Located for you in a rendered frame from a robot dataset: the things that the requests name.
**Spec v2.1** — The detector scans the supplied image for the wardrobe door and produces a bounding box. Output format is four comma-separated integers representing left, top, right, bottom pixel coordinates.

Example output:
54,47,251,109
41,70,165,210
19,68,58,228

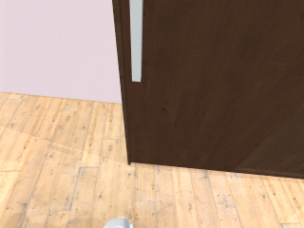
120,0,304,172
238,103,304,174

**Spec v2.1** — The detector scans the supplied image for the robot left thigh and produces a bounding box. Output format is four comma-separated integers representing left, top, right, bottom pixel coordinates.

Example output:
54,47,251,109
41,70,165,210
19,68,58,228
103,218,134,228

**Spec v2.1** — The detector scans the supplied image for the handle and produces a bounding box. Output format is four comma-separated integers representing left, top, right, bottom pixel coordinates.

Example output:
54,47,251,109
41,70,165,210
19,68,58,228
129,0,143,82

